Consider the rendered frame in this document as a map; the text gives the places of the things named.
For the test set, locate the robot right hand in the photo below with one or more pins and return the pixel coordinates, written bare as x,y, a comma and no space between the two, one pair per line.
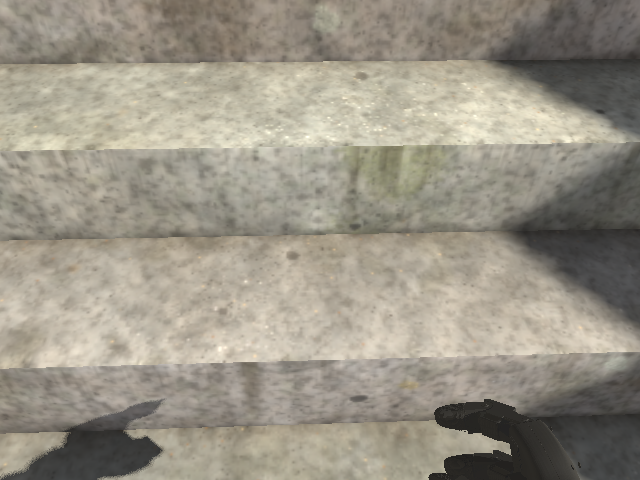
536,452

